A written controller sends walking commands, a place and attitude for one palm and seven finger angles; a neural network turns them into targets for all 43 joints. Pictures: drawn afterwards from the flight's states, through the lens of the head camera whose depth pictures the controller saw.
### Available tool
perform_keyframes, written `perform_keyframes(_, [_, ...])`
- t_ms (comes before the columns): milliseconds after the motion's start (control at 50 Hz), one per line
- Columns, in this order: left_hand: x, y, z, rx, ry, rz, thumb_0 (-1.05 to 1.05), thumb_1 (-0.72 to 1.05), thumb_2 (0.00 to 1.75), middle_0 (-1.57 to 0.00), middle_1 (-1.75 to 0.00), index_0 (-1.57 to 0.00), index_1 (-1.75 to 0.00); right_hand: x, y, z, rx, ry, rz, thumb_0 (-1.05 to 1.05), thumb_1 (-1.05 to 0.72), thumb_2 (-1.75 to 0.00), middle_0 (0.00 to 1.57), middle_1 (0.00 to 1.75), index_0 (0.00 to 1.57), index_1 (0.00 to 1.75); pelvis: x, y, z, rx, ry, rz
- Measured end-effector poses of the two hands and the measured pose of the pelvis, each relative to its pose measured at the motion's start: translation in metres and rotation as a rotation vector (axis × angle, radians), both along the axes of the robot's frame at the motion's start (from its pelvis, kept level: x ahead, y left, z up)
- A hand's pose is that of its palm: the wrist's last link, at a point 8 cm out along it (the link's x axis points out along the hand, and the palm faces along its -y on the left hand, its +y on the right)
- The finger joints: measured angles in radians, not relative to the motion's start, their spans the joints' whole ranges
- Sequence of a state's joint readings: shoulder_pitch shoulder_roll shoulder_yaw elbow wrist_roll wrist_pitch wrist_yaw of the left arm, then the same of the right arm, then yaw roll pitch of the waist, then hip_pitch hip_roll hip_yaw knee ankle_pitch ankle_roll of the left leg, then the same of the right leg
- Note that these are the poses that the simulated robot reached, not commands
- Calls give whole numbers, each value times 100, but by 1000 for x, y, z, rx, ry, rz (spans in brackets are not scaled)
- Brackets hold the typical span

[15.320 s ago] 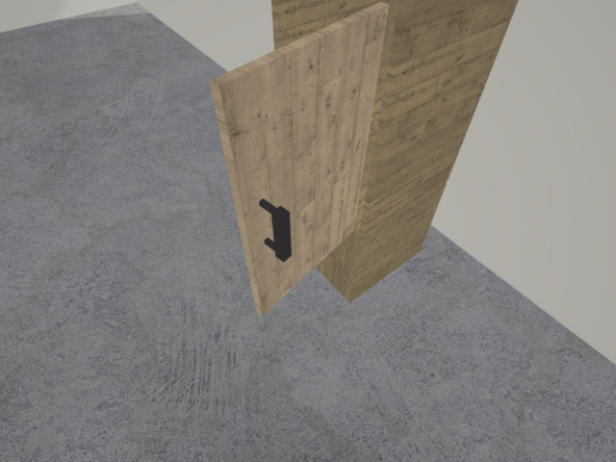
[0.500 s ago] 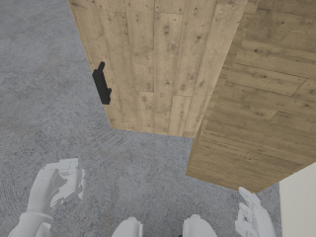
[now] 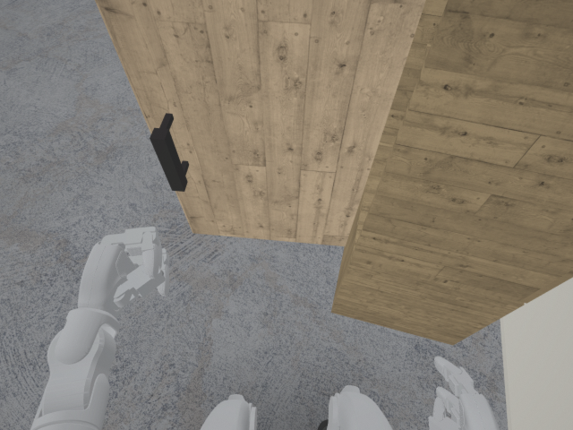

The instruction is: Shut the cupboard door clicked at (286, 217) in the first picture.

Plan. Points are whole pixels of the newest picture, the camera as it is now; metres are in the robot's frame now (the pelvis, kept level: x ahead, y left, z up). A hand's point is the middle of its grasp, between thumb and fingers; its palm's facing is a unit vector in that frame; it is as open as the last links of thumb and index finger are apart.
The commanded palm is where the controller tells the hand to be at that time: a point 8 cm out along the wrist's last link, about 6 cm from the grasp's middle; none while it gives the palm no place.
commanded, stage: bring the fist close to the handle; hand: left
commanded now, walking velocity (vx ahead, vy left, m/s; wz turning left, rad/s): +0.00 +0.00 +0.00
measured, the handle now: (173, 153) +0.52 +0.20 +0.05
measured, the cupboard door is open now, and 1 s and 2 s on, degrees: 100 100 85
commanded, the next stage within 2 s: push the door shut along its arc in 0.94 s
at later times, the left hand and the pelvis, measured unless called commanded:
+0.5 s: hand (184, 207) +0.41 +0.17 +0.05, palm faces -0.07 -1.00 -0.03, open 3.1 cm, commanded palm +0.40 +0.22 +0.05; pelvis +0.00 +0.00 +0.00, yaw -1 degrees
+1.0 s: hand (183, 202) +0.42 +0.17 +0.05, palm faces -0.06 -1.00 -0.03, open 3.1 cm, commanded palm +0.40 +0.22 +0.05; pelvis +0.00 +0.01 +0.01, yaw -1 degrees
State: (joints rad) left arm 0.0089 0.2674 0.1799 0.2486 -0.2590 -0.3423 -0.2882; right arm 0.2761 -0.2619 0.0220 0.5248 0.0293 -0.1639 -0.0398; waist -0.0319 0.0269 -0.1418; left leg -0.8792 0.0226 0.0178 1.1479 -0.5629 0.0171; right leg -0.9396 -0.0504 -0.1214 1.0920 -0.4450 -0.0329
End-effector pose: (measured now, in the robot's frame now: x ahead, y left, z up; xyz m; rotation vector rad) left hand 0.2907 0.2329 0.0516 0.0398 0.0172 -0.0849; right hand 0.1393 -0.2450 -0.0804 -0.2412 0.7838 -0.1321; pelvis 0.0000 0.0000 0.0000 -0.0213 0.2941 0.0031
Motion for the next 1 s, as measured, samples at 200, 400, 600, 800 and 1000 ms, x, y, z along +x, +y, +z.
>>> perform_keyframes(200, [38, -4, -4, 0, -7, 4, 2, 90, 90, -130, -150, -130, -150, -20, -9, -7, -17, 93, -34, 1, -90, -89, 20, 30, 20, 30, 0, 1, 2, 5, 10, -5])
perform_keyframes(400, [85, -12, -2, -5, -8, 6, 2, 90, 90, -130, -150, -130, -150, -36, -7, -15, -5, 175, -64, 1, -91, -89, 20, 30, 20, 30, 0, 3, 2, 9, 31, -14])
perform_keyframes(600, [120, -11, -2, -8, 0, 26, 2, 90, 90, -130, -150, -130, -150, -66, -9, -22, -5, 279, -102, 1, -91, -89, 20, 30, 20, 30, -1, 4, 1, 9, 53, -20])
perform_keyframes(800, [113, -12, -6, -13, 7, 15, 2, 90, 90, -130, -150, -130, -150, -87, -11, -18, 3, 345, -140, 1, -91, -89, 20, 30, 20, 30, 1, 6, 6, 11, 52, -33])
perform_keyframes(1000, [111, -10, -1, -8, -32, 19, 2, 90, 90, -130, -150, -130, -150, -75, -10, -18, -10, 320, -121, 1, -91, -89, 20, 30, 20, 30, -1, 7, 5, 6, 45, -24])
